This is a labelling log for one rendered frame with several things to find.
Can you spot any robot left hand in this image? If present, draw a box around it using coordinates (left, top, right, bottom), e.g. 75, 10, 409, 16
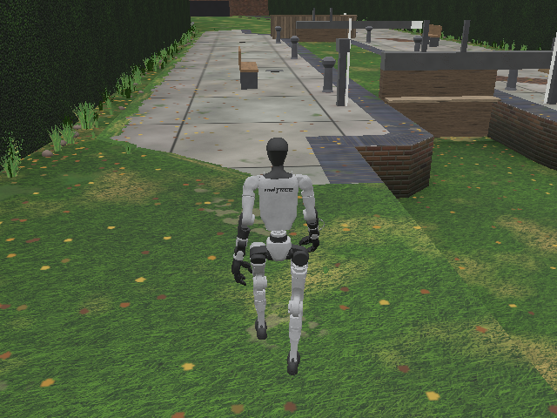
232, 259, 252, 286

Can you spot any right robot thigh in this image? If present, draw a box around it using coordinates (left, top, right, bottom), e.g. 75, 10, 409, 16
288, 244, 309, 317

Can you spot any robot right upper arm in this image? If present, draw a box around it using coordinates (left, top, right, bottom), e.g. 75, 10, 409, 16
296, 174, 316, 221

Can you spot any humanoid robot torso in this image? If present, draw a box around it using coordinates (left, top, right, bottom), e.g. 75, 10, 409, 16
258, 172, 299, 261

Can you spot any right robot forearm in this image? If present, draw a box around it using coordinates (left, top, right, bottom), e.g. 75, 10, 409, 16
306, 207, 319, 239

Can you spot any robot left upper arm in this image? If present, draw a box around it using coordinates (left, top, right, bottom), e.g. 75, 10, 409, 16
242, 175, 260, 226

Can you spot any robot right hand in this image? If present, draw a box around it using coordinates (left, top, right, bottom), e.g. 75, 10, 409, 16
299, 235, 319, 253

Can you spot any left robot forearm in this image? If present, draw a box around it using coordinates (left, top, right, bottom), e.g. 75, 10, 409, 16
233, 213, 251, 260

